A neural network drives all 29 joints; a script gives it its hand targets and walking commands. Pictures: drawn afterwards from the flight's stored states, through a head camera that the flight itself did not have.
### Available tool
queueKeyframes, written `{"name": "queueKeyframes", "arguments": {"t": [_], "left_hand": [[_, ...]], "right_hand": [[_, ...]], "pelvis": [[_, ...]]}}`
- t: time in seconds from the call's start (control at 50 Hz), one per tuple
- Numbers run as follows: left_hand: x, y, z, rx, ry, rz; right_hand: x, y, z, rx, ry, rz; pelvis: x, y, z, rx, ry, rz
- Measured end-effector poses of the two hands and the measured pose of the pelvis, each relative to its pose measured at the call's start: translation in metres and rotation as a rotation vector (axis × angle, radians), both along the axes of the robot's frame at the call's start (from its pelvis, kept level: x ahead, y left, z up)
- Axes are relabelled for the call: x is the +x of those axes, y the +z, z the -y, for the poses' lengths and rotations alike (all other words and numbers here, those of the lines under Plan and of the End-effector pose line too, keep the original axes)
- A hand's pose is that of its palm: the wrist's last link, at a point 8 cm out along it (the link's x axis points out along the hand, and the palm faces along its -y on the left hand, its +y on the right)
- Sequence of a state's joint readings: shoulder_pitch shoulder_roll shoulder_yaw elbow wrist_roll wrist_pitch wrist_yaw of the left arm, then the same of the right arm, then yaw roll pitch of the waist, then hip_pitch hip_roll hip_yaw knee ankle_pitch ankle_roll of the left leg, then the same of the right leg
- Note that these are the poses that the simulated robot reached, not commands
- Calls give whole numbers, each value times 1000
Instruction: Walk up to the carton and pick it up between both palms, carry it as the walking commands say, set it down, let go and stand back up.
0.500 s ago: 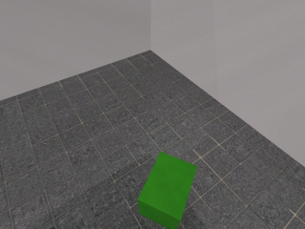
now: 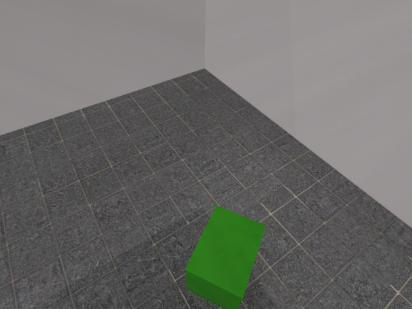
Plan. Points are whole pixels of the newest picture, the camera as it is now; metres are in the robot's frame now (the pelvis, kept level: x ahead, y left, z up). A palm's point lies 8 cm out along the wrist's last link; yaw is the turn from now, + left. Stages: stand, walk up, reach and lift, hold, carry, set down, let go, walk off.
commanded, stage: walk up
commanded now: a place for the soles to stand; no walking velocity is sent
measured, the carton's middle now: (225, 258) +0.45 -0.07 -0.62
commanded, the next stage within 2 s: none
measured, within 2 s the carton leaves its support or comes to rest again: neither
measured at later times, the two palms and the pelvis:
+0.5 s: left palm out of the picture +0.10 +0.31 -0.11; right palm out of the picture +0.09 -0.30 -0.10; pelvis +0.00 +0.01 +0.00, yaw +1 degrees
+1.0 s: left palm out of the picture +0.09 +0.31 -0.11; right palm out of the picture +0.09 -0.31 -0.10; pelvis +0.00 +0.00 +0.00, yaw +0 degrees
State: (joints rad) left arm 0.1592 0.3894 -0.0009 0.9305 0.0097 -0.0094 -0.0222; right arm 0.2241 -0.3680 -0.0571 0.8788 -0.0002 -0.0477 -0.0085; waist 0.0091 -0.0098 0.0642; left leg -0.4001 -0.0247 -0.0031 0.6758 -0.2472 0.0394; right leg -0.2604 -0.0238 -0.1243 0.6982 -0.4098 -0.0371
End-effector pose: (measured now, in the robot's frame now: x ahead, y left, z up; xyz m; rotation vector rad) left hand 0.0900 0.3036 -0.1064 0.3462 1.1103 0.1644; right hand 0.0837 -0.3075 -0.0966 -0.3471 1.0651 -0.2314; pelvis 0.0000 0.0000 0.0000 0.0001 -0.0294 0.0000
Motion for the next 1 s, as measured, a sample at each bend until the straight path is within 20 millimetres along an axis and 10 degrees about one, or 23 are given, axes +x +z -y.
{"name": "queueKeyframes", "arguments": {"t": [1.0], "left_hand": [[0, -1, -2, -2, 10, 0]], "right_hand": [[5, 1, -2, -2, 10, 8]], "pelvis": [[2, 0, -2, -3, 8, -1]]}}
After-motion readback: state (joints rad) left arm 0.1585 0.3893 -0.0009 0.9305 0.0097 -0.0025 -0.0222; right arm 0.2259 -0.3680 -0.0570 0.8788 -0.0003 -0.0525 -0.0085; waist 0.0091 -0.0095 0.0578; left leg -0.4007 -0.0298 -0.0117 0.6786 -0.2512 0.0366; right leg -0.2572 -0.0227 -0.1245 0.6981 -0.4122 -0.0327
